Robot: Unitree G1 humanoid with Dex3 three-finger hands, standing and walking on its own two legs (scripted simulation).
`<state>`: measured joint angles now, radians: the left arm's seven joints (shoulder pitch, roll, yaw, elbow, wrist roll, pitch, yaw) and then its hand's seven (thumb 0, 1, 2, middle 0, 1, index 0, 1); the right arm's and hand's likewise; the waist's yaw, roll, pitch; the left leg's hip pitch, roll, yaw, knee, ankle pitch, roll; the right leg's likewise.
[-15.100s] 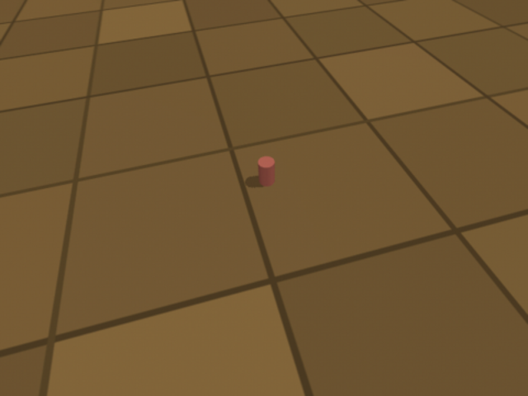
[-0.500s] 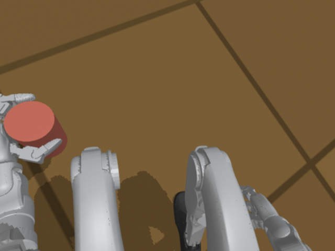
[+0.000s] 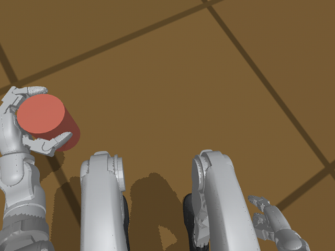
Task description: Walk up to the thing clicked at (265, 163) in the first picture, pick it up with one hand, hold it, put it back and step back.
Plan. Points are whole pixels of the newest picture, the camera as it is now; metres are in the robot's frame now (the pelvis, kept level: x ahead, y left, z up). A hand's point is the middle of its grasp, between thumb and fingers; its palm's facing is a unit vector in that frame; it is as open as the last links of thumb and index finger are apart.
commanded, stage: settle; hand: left
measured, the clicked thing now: (53, 125) +0.38 +0.28 -0.08
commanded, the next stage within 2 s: lift in 0.46 s
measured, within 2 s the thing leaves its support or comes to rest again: neither
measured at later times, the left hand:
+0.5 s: hand (39, 114) +0.39 +0.28 -0.02, palm faces +0.28 -0.96 -0.07, open 11.5 cm
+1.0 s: hand (28, 112) +0.37 +0.27 +0.04, palm faces +0.24 -0.97 -0.08, open 11.5 cm
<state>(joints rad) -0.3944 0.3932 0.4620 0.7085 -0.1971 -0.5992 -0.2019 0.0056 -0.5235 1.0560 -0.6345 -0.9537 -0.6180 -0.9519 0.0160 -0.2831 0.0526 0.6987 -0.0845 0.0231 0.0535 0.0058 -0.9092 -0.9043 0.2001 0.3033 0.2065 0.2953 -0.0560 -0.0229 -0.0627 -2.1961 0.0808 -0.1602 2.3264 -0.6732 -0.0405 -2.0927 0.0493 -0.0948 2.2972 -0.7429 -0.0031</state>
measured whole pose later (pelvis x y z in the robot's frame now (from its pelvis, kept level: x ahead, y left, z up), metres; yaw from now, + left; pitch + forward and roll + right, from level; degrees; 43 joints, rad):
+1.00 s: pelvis +0.00 +0.00 +0.06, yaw +3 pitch +33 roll -4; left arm -0.35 0.34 0.41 0.59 -0.20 -0.51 -0.21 0.01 -0.54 1.08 -0.64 -0.96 -0.62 -0.96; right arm 0.07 -0.26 0.00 0.69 -0.04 -0.02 0.02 0.01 -0.93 -0.90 0.20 0.30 0.21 0.29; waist -0.04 0.01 -0.14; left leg -2.05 0.08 -0.10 2.12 -0.65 -0.03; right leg -1.96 0.03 -0.06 2.12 -0.73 0.00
